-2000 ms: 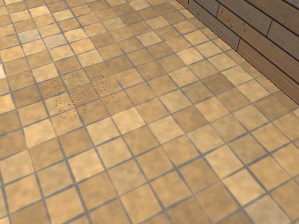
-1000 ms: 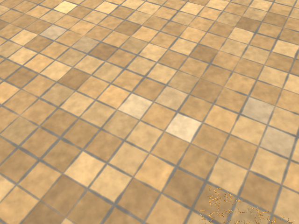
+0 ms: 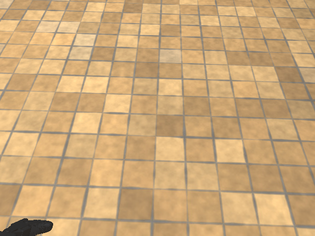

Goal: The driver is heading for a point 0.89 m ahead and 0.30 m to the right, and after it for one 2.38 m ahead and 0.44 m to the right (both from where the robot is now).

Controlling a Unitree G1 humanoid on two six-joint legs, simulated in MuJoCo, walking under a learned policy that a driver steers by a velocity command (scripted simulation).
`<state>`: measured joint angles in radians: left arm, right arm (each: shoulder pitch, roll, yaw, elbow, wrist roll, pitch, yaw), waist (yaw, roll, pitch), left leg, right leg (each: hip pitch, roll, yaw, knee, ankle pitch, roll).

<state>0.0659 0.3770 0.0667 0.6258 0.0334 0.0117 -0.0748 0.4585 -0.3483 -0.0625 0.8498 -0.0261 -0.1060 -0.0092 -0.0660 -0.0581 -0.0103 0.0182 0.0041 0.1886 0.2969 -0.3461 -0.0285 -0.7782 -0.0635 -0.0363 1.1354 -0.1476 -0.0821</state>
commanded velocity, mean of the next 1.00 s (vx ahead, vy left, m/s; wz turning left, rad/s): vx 0.93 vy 0.00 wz -0.85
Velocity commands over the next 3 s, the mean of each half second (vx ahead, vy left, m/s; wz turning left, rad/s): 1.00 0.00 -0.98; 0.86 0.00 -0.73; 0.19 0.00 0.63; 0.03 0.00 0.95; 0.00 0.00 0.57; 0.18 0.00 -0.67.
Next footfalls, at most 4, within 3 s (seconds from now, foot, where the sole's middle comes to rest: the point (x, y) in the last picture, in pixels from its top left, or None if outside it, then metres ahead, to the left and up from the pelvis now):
0.16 right None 0.34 -0.06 -0.77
0.56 left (152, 174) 0.78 -0.01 -0.77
0.98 right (233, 147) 0.91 -0.43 -0.77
1.44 left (206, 118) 1.12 -0.33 -0.77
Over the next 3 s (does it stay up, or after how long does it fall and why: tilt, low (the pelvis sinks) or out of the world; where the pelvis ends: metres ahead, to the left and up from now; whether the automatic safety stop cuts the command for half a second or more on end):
stays up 1.04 -0.42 0.01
